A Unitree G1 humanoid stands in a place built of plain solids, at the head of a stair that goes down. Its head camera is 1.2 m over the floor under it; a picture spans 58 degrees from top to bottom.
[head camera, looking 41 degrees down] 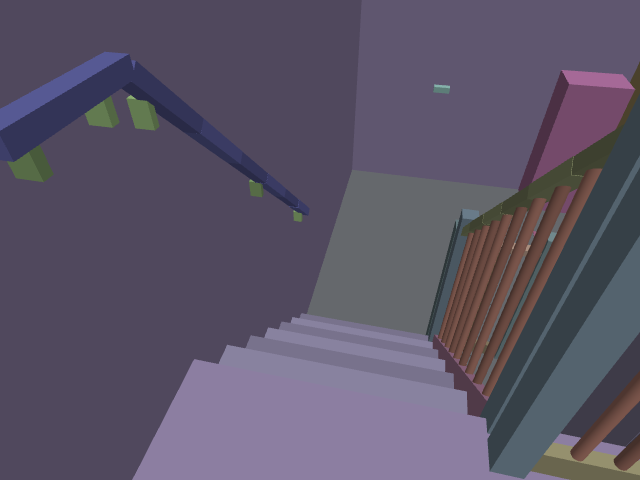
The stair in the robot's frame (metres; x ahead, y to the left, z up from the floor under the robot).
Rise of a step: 0.20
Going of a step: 0.20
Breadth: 0.90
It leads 13 degrees to the right of straight ahead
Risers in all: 7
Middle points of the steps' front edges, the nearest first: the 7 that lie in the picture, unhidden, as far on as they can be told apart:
0.70 -0.03 0.00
0.90 -0.08 -0.20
1.10 -0.12 -0.41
1.30 -0.17 -0.61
1.50 -0.21 -0.82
1.70 -0.26 -1.02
1.90 -0.30 -1.23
